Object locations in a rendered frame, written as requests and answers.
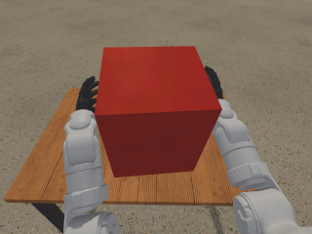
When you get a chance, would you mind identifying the left robot forearm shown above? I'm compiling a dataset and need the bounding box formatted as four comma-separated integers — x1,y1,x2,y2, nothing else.
62,109,109,234

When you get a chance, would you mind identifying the right robot hand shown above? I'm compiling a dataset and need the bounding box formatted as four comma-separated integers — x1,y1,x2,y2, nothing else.
205,66,223,99

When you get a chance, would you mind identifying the left robot upper arm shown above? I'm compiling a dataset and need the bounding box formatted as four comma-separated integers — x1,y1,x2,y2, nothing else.
64,211,120,234

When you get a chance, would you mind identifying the carton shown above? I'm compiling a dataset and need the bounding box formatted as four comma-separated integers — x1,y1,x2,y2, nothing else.
95,46,222,177

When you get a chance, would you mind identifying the left robot hand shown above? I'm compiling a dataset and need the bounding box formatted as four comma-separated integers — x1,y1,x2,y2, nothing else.
75,76,99,114

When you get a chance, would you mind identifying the right robot forearm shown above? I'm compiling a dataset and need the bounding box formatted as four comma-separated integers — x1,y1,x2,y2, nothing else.
212,98,296,222

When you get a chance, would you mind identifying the table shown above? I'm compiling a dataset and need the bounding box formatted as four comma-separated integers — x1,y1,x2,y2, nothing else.
3,89,257,234

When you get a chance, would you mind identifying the right robot upper arm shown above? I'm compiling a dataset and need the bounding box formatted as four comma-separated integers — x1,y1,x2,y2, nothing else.
233,187,312,234

